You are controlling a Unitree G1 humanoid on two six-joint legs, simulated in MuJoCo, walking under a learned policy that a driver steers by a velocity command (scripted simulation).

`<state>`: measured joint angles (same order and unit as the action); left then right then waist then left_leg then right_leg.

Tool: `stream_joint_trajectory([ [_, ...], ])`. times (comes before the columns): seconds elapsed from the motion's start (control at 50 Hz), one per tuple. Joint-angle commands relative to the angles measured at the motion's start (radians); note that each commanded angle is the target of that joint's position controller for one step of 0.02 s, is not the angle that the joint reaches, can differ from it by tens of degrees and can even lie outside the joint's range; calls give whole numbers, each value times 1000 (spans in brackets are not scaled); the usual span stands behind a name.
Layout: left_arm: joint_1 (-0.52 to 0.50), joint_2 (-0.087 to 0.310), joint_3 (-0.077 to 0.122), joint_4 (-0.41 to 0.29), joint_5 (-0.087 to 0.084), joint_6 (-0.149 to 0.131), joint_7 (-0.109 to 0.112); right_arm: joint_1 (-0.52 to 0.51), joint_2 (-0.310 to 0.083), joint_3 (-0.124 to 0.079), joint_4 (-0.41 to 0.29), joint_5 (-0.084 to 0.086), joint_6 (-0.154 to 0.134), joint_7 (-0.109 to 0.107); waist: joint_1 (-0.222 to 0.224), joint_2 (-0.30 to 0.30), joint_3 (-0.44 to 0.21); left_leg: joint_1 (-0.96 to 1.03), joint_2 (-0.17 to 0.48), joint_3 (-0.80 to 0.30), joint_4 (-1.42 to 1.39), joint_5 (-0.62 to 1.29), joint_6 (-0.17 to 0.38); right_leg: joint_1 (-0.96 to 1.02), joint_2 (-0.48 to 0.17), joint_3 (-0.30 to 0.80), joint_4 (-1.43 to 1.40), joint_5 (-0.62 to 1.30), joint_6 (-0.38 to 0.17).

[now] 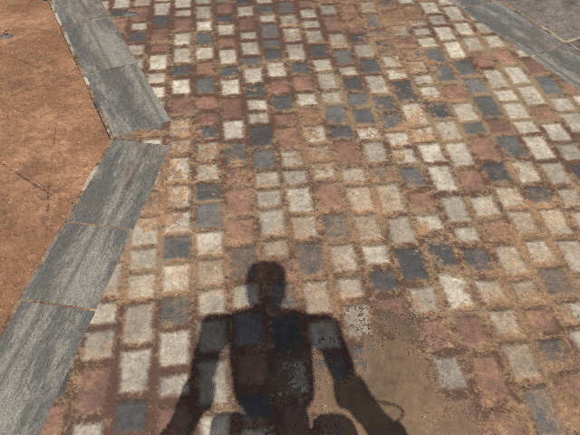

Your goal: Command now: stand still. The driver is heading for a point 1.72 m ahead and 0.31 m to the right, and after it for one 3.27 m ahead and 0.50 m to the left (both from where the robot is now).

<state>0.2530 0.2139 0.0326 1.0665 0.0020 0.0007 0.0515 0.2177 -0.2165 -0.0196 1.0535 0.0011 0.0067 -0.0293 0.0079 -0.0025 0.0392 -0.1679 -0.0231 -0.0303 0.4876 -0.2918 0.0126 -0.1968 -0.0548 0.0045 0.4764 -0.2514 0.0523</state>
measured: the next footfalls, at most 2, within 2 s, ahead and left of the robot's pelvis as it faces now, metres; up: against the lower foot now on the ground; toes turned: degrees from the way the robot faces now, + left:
left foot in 1.66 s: +0.44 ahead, +0.08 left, +0.00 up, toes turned +1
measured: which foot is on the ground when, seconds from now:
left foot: down 0.00-1.00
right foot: down 0.00-1.00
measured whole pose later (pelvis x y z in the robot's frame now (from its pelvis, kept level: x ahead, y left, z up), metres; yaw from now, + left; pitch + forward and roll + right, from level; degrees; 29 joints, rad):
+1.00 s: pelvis +0.00 -0.01 +0.00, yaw -1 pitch -1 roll +0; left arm 0.32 0.17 0.02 1.12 -0.01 0.00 0.06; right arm 0.31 -0.17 -0.01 1.09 0.01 0.00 -0.04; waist 0.00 0.00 0.03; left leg -0.19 -0.01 -0.02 0.51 -0.31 0.00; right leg -0.23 -0.04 0.01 0.52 -0.28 0.03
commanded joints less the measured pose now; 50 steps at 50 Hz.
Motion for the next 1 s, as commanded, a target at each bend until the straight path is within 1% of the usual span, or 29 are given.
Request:
stream_joint_trajectory([
  [0.02,47,99,15,-11,0,-6,4,31,-102,-16,-19,0,-7,-4,-1,2,8,-54,33,-24,-101,167,19,13,11,-19,-59,131,-14],
  [0.4,90,69,4,30,-3,-4,5,88,-75,-5,12,2,-8,-7,-2,1,23,-67,29,-11,-101,149,12,-3,19,-18,-58,115,-22],
  [0.94,128,43,-1,41,-5,-3,5,154,-45,1,23,4,-12,-12,-2,1,34,-79,28,1,-94,141,4,-16,27,-14,-53,109,-31],
  [0.96,147,31,-4,52,-5,-2,5,173,-36,3,33,3,-11,-13,-3,5,9,-69,20,9,-101,37,7,-6,40,-29,-50,20,-33],
  [0.98,150,32,-2,54,-11,0,7,178,-49,-3,34,9,-8,-16,-5,15,21,-85,10,10,-102,-140,21,-25,66,-54,-21,-126,-42],
  [1.0,144,41,2,47,-16,-1,10,178,-74,-12,28,16,-6,-19,-8,33,51,-121,17,-10,-110,-331,45,-70,82,-68,13,-282,-56],
])
Keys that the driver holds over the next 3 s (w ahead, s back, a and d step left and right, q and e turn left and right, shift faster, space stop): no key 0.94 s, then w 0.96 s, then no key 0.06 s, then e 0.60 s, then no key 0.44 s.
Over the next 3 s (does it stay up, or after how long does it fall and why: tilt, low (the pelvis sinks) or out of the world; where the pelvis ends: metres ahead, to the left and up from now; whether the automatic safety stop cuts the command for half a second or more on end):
stays up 0.62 -0.02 0.00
